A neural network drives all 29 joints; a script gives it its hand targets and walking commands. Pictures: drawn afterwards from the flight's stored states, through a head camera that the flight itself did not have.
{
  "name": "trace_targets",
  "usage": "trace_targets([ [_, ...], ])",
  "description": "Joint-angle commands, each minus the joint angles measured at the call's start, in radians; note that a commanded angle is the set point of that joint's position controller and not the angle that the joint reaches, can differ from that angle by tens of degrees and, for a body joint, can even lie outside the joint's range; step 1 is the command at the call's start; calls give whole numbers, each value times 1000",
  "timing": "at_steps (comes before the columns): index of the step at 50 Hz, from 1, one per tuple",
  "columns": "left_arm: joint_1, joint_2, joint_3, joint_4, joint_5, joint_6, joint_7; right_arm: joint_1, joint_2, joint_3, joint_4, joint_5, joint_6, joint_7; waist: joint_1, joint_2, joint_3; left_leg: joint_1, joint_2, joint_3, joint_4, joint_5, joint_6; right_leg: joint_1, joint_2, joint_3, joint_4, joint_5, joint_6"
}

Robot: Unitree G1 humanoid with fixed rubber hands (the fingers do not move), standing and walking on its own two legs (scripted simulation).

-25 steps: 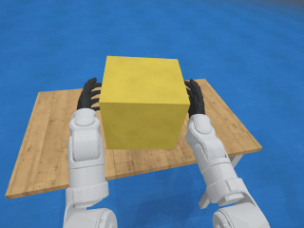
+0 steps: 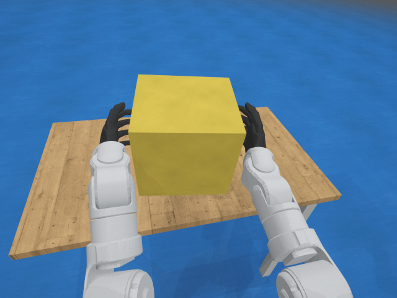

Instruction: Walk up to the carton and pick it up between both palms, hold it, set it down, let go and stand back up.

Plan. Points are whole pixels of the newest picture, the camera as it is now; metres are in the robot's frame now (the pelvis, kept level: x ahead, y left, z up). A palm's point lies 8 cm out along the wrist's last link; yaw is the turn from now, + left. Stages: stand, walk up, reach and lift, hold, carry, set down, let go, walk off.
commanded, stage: hold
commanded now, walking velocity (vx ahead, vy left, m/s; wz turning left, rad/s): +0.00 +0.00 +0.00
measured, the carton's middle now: (184, 136) +0.38 +0.02 +0.17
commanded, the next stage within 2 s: none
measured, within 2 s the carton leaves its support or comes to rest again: neither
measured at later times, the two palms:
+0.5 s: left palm (114, 142) +0.35 +0.15 +0.18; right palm (254, 143) +0.36 -0.12 +0.18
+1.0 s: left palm (114, 143) +0.35 +0.15 +0.18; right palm (253, 144) +0.36 -0.12 +0.17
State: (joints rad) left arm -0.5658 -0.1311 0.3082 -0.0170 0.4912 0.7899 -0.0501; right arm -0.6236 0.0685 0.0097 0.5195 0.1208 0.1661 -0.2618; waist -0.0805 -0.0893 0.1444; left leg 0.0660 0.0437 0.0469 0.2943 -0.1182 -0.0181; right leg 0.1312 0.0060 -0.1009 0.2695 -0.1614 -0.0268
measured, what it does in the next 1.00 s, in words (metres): stands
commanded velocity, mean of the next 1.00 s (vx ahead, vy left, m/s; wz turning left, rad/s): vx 0.00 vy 0.00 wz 0.00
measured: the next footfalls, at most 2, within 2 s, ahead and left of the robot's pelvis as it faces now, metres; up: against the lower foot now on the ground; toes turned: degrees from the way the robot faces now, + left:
none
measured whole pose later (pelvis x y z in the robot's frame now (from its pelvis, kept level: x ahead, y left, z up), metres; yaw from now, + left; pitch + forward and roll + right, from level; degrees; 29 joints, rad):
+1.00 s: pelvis +0.00 +0.00 +0.00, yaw +0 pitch -12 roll +0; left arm -0.57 -0.12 0.30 -0.01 0.47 0.77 -0.04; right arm -0.62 0.08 -0.01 0.51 0.11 0.14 -0.26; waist -0.09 -0.09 0.14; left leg 0.03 0.04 0.04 0.30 -0.12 -0.02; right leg 0.10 0.00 -0.11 0.27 -0.16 -0.03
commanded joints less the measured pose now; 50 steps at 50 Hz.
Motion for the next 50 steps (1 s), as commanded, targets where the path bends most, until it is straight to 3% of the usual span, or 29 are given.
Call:
trace_targets([
  [1, -604, -421, -438, -72, -161, -74, -141, -707, 392, 255, -255, 3, -80, 136, -18, 134, -358, 157, -39, 38, -17, 79, 39, -107, 20, -47, -55, 26, 42],
  [3, -653, -415, -449, -78, -175, -93, -131, -730, 409, 253, -248, 1, -83, 144, -12, 132, -393, 153, -34, 29, -19, 68, 46, -128, 16, -38, -56, 7, 44],
  [5, -642, -442, -494, -126, -206, -110, -121, -738, 437, 286, -321, 10, -99, 142, -26, 117, -484, 203, -44, 28, 20, 196, 39, -90, 27, -47, -37, 140, 50],
  [7, -603, -430, -497, -103, -200, -109, -117, -729, 426, 319, -316, 36, -94, 132, -16, 108, -498, 230, -46, 23, 40, 255, 27, -77, 28, -39, -27, 197, 61],
  [9, -592, -392, -437, -73, -164, -94, -123, -675, 397, 304, -231, 28, -67, 128, -19, 111, -394, 206, -44, 27, 19, 177, 35, -89, 22, -41, -46, 131, 56],
  [13, -574, -382, -379, -22, -147, -78, -141, -688, 389, 253, -216, -2, -67, 128, -9, 73, -354, 139, -44, 41, -25, 60, 56, -68, 12, -31, -61, 51, 60],
  [15, -594, -387, -401, -71, -166, -92, -137, -696, 418, 288, -260, 11, -77, 131, 1, 71, -410, 152, -52, 43, -9, 123, 59, -55, 16, -32, -47, 106, 65],
  [17, -602, -432, -467, -117, -189, -102, -130, -710, 423, 312, -311, 30, -95, 130, -14, 107, -483, 197, -50, 29, 21, 233, 26, -42, 28, -35, -31, 188, 54],
  [19, -584, -437, -487, -149, -193, -104, -123, -707, 409, 342, -338, 49, -92, 125, -11, 122, -518, 230, -51, 23, 46, 293, 20, -63, 27, -38, -30, 236, 55],
  [22, -544, -394, -437, -93, -152, -78, -129, -629, 387, 306, -240, 32, -60, 118, -30, 121, -352, 211, -46, 24, 21, 213, 23, -83, 18, -40, -55, 151, 55],
  [24, -534, -392, -418, -90, -148, -70, -144, -624, 391, 296, -237, 19, -56, 117, -11, 89, -320, 160, -48, 33, -7, 148, 37, -57, 19, -42, -48, 118, 56],
  [28, -552, -408, -442, -131, -170, -86, -144, -693, 407, 340, -360, 50, -85, 112, -7, 91, -431, 196, -55, 32, 30, 258, 32, -29, 21, -46, -29, 246, 63],
  [29, -556, -407, -459, -144, -176, -86, -141, -674, 403, 347, -342, 47, -81, 108, -15, 104, -424, 217, -53, 26, 33, 273, 26, -27, 20, -41, -29, 260, 59],
  [32, -581, -397, -477, -148, -180, -94, -130, -650, 408, 334, -287, 45, -72, 116, -23, 124, -393, 205, -48, 26, 16, 182, 29, -83, 23, -42, -38, 136, 50],
  [37, -591, -386, -425, -58, -163, -86, -137, -706, 407, 297, -277, 11, -72, 126, 0, 86, -366, 152, -44, 34, -25, 73, 57, -97, 14, -41, -58, 53, 57],
  [41, -599, -431, -470, -87, -183, -88, -126, -684, 390, 269, -269, 2, -95, 134, -36, 142, -412, 195, -33, 23, 8, 165, 25, -105, 26, -47, -48, 84, 33],
  [44, -568, -428, -456, -63, -174, -83, -126, -683, 365, 260, -273, -10, -92, 135, -43, 124, -422, 227, -34, 20, 20, 175, 13, -110, 31, -59, -51, 72, 38],
  [50, -563, -408, -464, -140, -176, -94, -119, -684, 396, 319, -310, 27, -99, 126, -14, 106, -456, 225, -42, 20, 36, 251, 19, -71, 29, -47, -36, 166, 49],
])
